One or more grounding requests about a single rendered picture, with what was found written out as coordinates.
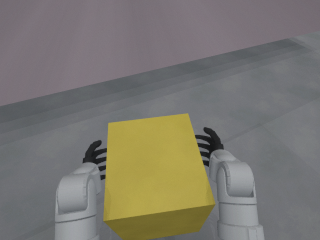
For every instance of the robot left forearm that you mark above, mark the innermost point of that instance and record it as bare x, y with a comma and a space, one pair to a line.
76, 204

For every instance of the left robot hand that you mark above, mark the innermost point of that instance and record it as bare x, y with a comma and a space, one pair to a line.
91, 154

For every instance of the right robot hand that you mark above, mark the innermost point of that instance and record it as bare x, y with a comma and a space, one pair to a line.
213, 140

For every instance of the carton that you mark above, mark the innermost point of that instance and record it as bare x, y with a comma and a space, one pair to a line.
156, 184

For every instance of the robot right forearm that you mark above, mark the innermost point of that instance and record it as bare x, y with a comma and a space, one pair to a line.
236, 194

